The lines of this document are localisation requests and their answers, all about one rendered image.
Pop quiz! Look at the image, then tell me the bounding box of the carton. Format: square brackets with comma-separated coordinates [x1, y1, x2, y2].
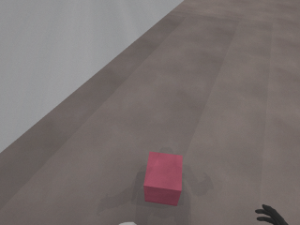
[143, 151, 183, 206]

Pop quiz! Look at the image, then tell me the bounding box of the right robot hand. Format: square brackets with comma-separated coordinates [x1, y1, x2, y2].
[255, 204, 289, 225]

